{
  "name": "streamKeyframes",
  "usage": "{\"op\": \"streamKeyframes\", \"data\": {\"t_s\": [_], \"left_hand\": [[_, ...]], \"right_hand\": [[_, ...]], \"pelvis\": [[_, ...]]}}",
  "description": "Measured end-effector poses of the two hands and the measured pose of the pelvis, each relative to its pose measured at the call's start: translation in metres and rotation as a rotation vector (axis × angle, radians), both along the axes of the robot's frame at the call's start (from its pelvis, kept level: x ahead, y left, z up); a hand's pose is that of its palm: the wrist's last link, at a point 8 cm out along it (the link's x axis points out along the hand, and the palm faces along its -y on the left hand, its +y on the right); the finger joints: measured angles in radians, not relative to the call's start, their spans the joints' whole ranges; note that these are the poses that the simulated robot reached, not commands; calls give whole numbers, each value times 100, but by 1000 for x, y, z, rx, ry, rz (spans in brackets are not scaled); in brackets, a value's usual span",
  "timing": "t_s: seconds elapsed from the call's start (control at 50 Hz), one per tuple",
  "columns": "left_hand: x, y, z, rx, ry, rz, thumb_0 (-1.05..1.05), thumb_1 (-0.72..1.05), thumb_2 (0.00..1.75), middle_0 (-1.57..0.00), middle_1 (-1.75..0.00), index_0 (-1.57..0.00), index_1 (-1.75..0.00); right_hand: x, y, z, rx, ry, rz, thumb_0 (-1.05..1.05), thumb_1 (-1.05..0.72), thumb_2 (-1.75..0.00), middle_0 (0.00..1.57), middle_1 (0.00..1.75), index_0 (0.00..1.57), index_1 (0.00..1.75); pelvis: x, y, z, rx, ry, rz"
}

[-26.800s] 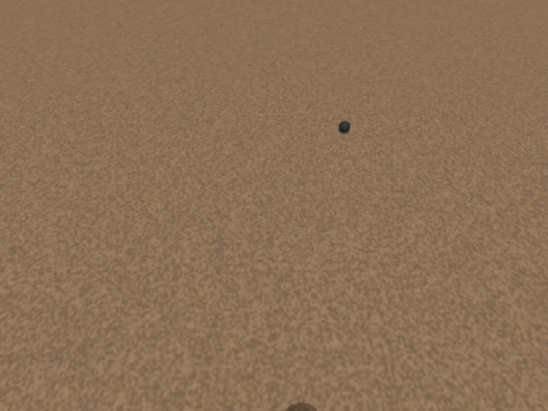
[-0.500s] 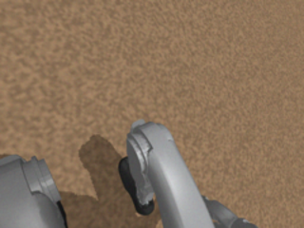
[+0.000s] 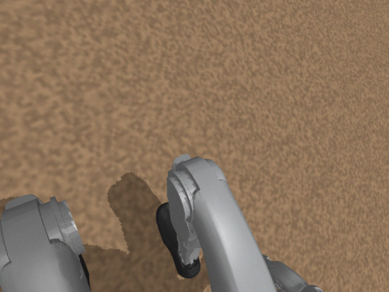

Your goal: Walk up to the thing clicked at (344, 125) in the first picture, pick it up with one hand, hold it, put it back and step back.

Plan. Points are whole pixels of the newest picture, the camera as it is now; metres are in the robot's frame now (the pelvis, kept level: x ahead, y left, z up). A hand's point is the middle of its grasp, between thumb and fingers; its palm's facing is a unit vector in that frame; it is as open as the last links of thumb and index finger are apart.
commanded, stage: withdraw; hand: left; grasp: from above
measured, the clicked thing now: out of the picture +0.43 +0.34 -0.27
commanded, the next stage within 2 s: home in 0.62 s
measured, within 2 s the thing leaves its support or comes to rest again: neither
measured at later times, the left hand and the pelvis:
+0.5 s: hand out of the picture +0.40 +0.34 -0.06, palm faces -0.46 -0.12 -0.88, open 14.0 cm; pelvis -0.01 -0.01 +0.06, yaw +7 degrees
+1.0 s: hand out of the picture +0.42 +0.35 -0.13, palm faces -0.29 -0.22 -0.93, open 12.5 cm; pelvis +0.00 +0.00 +0.03, yaw +6 degrees
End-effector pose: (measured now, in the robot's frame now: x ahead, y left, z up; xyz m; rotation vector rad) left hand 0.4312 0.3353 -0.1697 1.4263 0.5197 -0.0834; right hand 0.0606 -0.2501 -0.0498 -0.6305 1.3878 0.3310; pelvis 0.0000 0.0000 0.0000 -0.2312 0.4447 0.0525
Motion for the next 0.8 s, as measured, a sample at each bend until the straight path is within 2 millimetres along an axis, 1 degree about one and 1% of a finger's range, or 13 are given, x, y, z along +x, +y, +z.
{"op": "streamKeyframes", "data": {"t_s": [0.06, 0.12, 0.24, 0.32, 0.36, 0.42, 0.48, 0.56, 0.62, 0.7, 0.8], "left_hand": [[6, 1, 21, 22, -55, -11, 0, -48, 97, -8, -101, -10, -99], [6, 5, 47, 46, -87, 9, 0, -48, 97, -8, -100, -10, -99], [-6, 16, 102, 98, -39, 53, 0, -49, 98, -8, -100, -9, -99], [-15, 16, 136, 96, 22, 55, 0, -50, 99, -8, -100, -9, -99], [-18, 14, 149, 87, 52, 42, 0, -50, 100, -8, -100, -9, -100], [-21, 8, 161, 63, 87, 20, 0, -51, 100, -8, -100, -9, -100], [-24, 4, 164, 45, 108, -7, 0, -51, 101, -8, -101, -9, -101], [-26, 2, 153, 27, 122, -34, 0, -50, 101, -8, -101, -9, -101], [-27, 4, 137, 26, 130, -51, 0, -50, 101, -8, -101, -9, -101], [-26, 7, 110, 16, 128, -64, 0, -50, 100, -8, -101, -9, -100], [-20, 14, 80, 16, 77, -55, 0, -47, 98, -11, -99, -12, -98]], "right_hand": [[4, 0, -3, 15, -12, -32, 0, -90, -90, 20, 30, 20, 30], [12, 0, -6, 37, -39, -75, 1, -90, -90, 20, 30, 20, 30], [35, 0, -12, 88, -106, -158, 1, -90, -90, 20, 30, 20, 30], [49, 0, -8, 108, -140, -185, 1, -90, -90, 20, 30, 20, 30], [54, 0, -4, 108, -153, -191, 1, -91, -90, 20, 30, 20, 30], [58, -3, 3, 90, -172, -192, 1, -91, -90, 20, 30, 20, 30], [58, -7, 10, 58, -182, -189, 1, -90, -90, 20, 30, 20, 30], [52, -16, 15, 1, -176, -181, 1, -90, -90, 20, 30, 20, 30], [43, -22, 15, -43, -157, -173, 0, -90, -90, 20, 30, 20, 30], [27, -27, 10, -95, -117, -166, 0, -90, -90, 20, 30, 20, 30], [6, -26, -1, -132, -56, -168, 1, -90, -90, 20, 30, 20, 30]], "pelvis": [[2, 0, 2, 2, 24, 2], [4, 0, 7, 9, 53, 8], [2, -2, 23, 38, 94, 33], [-2, -4, 38, 62, 106, 54], [-4, -6, 46, 72, 107, 62], [-7, -8, 55, 83, 108, 71], [-10, -10, 60, 89, 104, 76], [-13, -12, 60, 91, 101, 78], [-14, -12, 54, 88, 97, 76], [-13, -11, 40, 81, 89, 69], [-11, -9, 23, 69, 77, 64]]}}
